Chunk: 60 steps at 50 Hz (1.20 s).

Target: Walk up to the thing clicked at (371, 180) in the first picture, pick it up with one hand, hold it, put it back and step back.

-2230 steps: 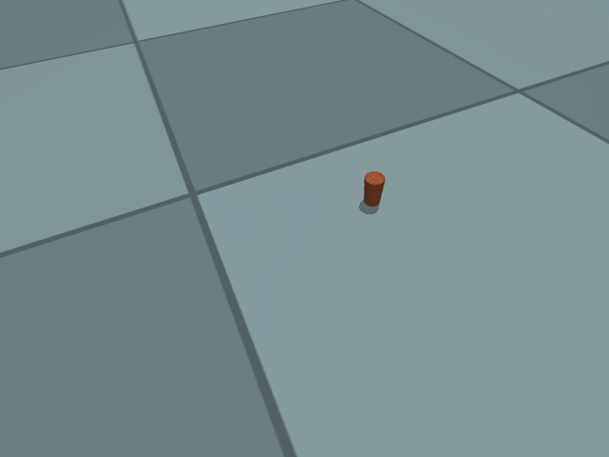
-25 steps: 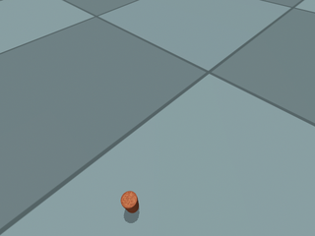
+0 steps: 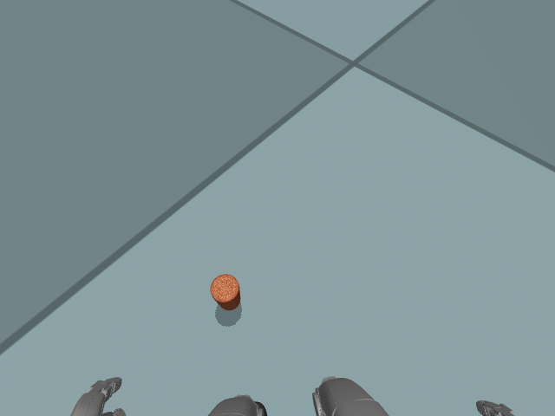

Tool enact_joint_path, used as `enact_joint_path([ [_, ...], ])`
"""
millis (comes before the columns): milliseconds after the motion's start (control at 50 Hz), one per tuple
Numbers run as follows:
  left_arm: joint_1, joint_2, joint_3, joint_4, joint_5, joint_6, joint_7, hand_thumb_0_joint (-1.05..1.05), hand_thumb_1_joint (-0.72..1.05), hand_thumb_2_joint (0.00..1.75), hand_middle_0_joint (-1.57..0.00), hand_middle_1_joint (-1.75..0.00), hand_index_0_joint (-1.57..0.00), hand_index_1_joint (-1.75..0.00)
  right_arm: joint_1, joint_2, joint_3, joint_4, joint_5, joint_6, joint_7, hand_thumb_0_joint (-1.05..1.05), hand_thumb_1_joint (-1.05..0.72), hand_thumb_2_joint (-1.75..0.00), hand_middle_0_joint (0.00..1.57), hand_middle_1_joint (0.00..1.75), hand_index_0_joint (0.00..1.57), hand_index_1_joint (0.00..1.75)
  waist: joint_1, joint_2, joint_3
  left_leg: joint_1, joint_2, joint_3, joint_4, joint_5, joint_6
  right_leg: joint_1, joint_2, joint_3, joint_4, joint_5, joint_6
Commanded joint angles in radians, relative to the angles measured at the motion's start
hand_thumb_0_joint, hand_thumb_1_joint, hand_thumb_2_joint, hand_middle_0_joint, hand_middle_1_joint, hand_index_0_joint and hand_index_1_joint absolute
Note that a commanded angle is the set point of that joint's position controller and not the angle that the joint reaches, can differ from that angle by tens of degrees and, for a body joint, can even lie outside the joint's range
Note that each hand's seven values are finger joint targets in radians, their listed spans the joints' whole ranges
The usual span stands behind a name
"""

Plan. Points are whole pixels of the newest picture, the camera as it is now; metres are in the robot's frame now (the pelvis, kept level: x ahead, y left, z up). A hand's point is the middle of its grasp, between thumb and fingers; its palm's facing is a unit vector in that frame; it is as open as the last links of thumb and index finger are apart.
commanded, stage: step back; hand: left
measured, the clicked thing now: (227, 294) +0.48 +0.18 -0.69
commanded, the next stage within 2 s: none
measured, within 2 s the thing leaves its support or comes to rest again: neither
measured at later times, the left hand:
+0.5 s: hand out of the picture +0.03 +0.28 -0.15, palm faces +0.02 -0.93 -0.37, open 7.4 cm
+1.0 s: hand out of the picture -0.18 +0.24 -0.14, palm faces -0.06 -0.91 -0.41, open 7.4 cm
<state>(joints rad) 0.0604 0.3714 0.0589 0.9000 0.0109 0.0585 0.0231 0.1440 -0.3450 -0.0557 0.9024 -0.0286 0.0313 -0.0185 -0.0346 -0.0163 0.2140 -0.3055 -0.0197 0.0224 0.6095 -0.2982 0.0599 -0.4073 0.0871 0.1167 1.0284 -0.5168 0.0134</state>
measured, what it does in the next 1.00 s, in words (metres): walks backwards: right foot, then left foot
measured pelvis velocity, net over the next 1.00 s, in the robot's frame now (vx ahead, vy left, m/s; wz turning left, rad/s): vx -0.26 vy -0.02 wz -0.07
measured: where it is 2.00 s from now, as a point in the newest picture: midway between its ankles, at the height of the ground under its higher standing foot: outside the picture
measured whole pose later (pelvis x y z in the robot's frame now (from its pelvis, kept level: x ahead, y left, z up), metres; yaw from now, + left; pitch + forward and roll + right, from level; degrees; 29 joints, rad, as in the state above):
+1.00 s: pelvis -0.26 -0.02 -0.01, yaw -4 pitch -3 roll +2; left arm 0.22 0.34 0.07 0.84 0.04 0.05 -0.02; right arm 0.13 -0.41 -0.07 0.84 -0.01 0.06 -0.02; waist 0.03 0.03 0.16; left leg -0.52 -0.08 -0.11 1.04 -0.47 -0.01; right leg -0.29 0.00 0.06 0.68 -0.35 -0.02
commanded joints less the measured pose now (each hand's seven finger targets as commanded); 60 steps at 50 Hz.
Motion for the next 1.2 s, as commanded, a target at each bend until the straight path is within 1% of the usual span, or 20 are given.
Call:
enact_joint_path([
  [0,0.024,0.173,0.059,-0.097,0.003,-0.039,0.006,0.0,0.9,0.9,-0.2,-0.3,-0.2,-0.3,0.044,-0.275,-0.064,-0.081,0.009,-0.019,-0.022,0.0,-0.9,-0.9,0.2,0.3,0.2,0.3,-0.012,0.136,-0.288,0.317,0.24,-0.25,-0.05,0.661,0.164,-0.021,-0.053,-0.043,-0.243,0.039,-0.005],
  [80,0.162,0.157,0.066,-0.045,0.012,-0.052,0.005,0.0,0.9,0.9,-0.2,-0.3,-0.2,-0.3,-0.04,-0.264,-0.052,-0.104,0.026,-0.006,-0.011,0.0,-0.9,-0.9,0.2,0.3,0.2,0.3,0.057,0.11,-0.331,0.142,0.192,-0.187,0.047,0.445,0.088,0.258,-0.07,-0.077,-0.619,0.378,-0.049],
  [100,0.156,0.215,0.076,-0.055,0.024,-0.06,0.006,0.0,0.9,0.9,-0.2,-0.3,-0.2,-0.3,-0.043,-0.241,-0.047,-0.115,0.036,-0.007,-0.008,0.0,-0.9,-0.9,0.2,0.3,0.2,0.3,0.05,-0.001,-0.351,-0.001,0.127,-0.156,0.108,0.296,0.04,0.354,-0.167,0.078,-0.58,0.547,-0.094],
  [140,0.065,0.337,0.098,-0.108,0.023,-0.058,0.003,0.0,0.9,0.9,-0.2,-0.3,-0.2,-0.3,-0.055,-0.206,-0.039,-0.117,0.035,0.005,-0.018,0.0,-0.9,-0.9,0.2,0.3,0.2,0.3,0.077,-0.275,-0.246,-0.147,-0.09,-0.109,0.47,-0.345,-0.044,0.196,-0.495,0.447,-0.661,0.751,-0.357],
  [160,0.034,0.32,0.099,-0.131,0.02,-0.062,0.006,0.0,0.9,0.9,-0.2,-0.3,-0.2,-0.3,-0.022,-0.241,-0.052,-0.099,0.029,0.007,-0.022,0.0,-0.9,-0.9,0.2,0.3,0.2,0.3,0.056,-0.224,-0.201,-0.112,-0.051,-0.174,0.573,-0.361,-0.059,0.115,-0.507,0.457,-0.653,0.772,-0.377],
  [240,-0.006,0.212,0.081,-0.158,0.013,-0.055,0.01,0.0,0.9,0.9,-0.2,-0.3,-0.2,-0.3,0.028,-0.223,-0.035,-0.065,0.036,-0.001,-0.012,0.0,-0.9,-0.9,0.2,0.3,0.2,0.3,0.026,-0.112,-0.197,-0.145,-0.125,-0.181,0.61,-0.215,-0.07,0.17,-0.282,0.12,-0.584,0.778,-0.23],
  [360,0.076,0.21,0.077,-0.187,0.023,-0.036,0.016,0.0,0.9,0.9,-0.2,-0.3,-0.2,-0.3,0.047,-0.204,-0.026,-0.101,0.027,-0.023,-0.017,0.0,-0.9,-0.9,0.2,0.3,0.2,0.3,0.06,-0.187,-0.317,-0.139,0.007,-0.1,0.077,-0.189,-0.069,0.457,-0.291,0.111,-0.46,0.832,-0.212],
  [420,0.054,0.225,0.068,-0.198,-0.001,-0.009,0.001,0.0,0.9,0.9,-0.2,-0.3,-0.2,-0.3,0.111,-0.203,-0.048,-0.07,0.004,-0.037,-0.014,0.0,-0.9,-0.9,0.2,0.3,0.2,0.3,0.022,-0.139,-0.305,0.097,-0.009,-0.041,-0.254,0.179,-0.052,0.291,-0.222,0.055,-0.332,0.701,-0.136],
  [460,0.098,0.135,0.053,-0.21,-0.007,-0.003,-0.001,0.0,0.9,0.9,-0.2,-0.3,-0.2,-0.3,0.048,-0.338,-0.082,-0.105,-0.029,-0.039,-0.01,0.0,-0.9,-0.9,0.2,0.3,0.2,0.3,0.051,0.2,-0.285,0.267,0.306,-0.469,-0.257,0.466,0.06,-0.102,0.01,-0.011,-0.099,0.003,-0.047],
  [480,0.034,0.186,0.071,-0.209,0.006,-0.003,0.018,0.0,0.9,0.9,-0.2,-0.3,-0.2,-0.3,0.046,-0.41,-0.091,-0.115,-0.015,-0.036,-0.002,0.0,-0.9,-0.9,0.2,0.3,0.2,0.3,-0.015,0.23,-0.262,0.082,0.427,-0.551,-0.262,0.486,0.208,-0.046,0.033,0.065,0.054,-0.17,-0.032],
  [500,-0.005,0.212,0.078,-0.201,0.014,-0.006,0.023,0.0,0.9,0.9,-0.2,-0.3,-0.2,-0.3,0.028,-0.4,-0.093,-0.112,-0.015,-0.04,-0.007,0.0,-0.9,-0.9,0.2,0.3,0.2,0.3,-0.028,0.231,-0.217,0.001,0.446,-0.616,-0.293,0.399,0.254,-0.03,0.007,0.103,0.163,-0.143,-0.029],
  [560,0.135,0.199,0.079,-0.152,-0.008,-0.009,0.006,0.0,0.9,0.9,-0.2,-0.3,-0.2,-0.3,-0.104,-0.272,-0.053,-0.143,-0.012,-0.042,-0.015,0.0,-0.9,-0.9,0.2,0.3,0.2,0.3,0.088,0.141,-0.202,0.113,0.241,-0.242,-0.198,0.507,0.134,-0.122,0.033,0.116,0.257,0.025,-0.035],
  [740,0.132,0.182,0.075,-0.166,0.008,-0.023,-0.006,0.0,0.9,0.9,-0.2,-0.3,-0.2,-0.3,0.033,-0.289,-0.072,-0.158,0.0,-0.034,-0.021,0.0,-0.9,-0.9,0.2,0.3,0.2,0.3,-0.004,0.186,-0.289,0.267,0.288,-0.244,-0.107,0.516,0.207,-0.032,-0.052,0.002,-0.117,-0.005,0.028],
  [840,0.32,0.175,0.086,-0.066,0.016,-0.032,-0.019,0.0,0.9,0.9,-0.2,-0.3,-0.2,-0.3,-0.071,-0.307,-0.071,-0.183,0.009,-0.003,-0.01,0.0,-0.9,-0.9,0.2,0.3,0.2,0.3,0.082,0.198,-0.314,-0.005,0.205,-0.186,-0.04,0.198,0.089,0.304,-0.067,-0.111,-0.584,0.274,-0.039],
  [880,0.258,0.315,0.121,-0.107,0.039,-0.039,-0.022,0.0,0.9,0.9,-0.2,-0.3,-0.2,-0.3,-0.038,-0.209,-0.046,-0.202,0.024,0.001,-0.013,0.0,-0.9,-0.9,0.2,0.3,0.2,0.3,0.067,-0.194,-0.223,-0.325,-0.058,-0.108,0.239,-0.21,-0.043,0.276,-0.334,0.355,-0.696,0.151,-0.15],
  [900,0.152,0.405,0.136,-0.162,0.039,-0.034,-0.021,0.0,0.9,0.9,-0.2,-0.3,-0.2,-0.3,-0.065,-0.238,-0.063,-0.203,0.019,0.002,-0.031,0.0,-0.9,-0.9,0.2,0.3,0.2,0.3,0.1,-0.274,-0.179,-0.226,-0.082,-0.16,0.485,-0.333,-0.073,0.002,-0.503,0.485,-0.758,0.151,-0.309],
  [920,0.072,0.385,0.129,-0.185,0.033,-0.039,-0.011,0.0,0.9,0.9,-0.2,-0.3,-0.2,-0.3,-0.051,-0.283,-0.08,-0.178,0.017,0.0,-0.032,0.0,-0.9,-0.9,0.2,0.3,0.2,0.3,0.071,-0.267,-0.115,-0.154,-0.036,-0.202,0.596,-0.292,-0.067,-0.146,-0.524,0.521,-0.806,0.115,-0.329],
  [980,-0.034,0.236,0.098,-0.2,0.031,-0.044,-0.006,0.0,0.9,0.9,-0.2,-0.3,-0.2,-0.3,0.071,-0.238,-0.056,-0.107,0.031,-0.005,-0.017,0.0,-0.9,-0.9,0.2,0.3,0.2,0.3,-0.011,-0.141,-0.144,-0.171,-0.121,-0.193,0.627,-0.144,-0.057,0.016,-0.275,0.1,-0.652,0.398,-0.184],
  [1100,0.129,0.202,0.093,-0.196,0.036,-0.035,0.011,0.0,0.9,0.9,-0.2,-0.3,-0.2,-0.3,0.043,-0.204,-0.032,-0.131,0.019,-0.029,-0.025,0.0,-0.9,-0.9,0.2,0.3,0.2,0.3,0.094,-0.183,-0.244,-0.237,-0.058,-0.107,0.325,-0.247,-0.093,0.393,-0.316,0.099,-0.529,0.693,-0.227],
  [1180,0.094,0.221,0.082,-0.215,0.017,-0.017,0.011,0.0,0.9,0.9,-0.2,-0.3,-0.2,-0.3,0.136,-0.204,-0.043,-0.1,0.006,-0.039,-0.018,0.0,-0.9,-0.9,0.2,0.3,0.2,0.3,0.055,-0.176,-0.318,-0.028,-0.01,-0.028,-0.112,-0.039,-0.052,0.382,-0.296,0.053,-0.371,0.768,-0.179],
])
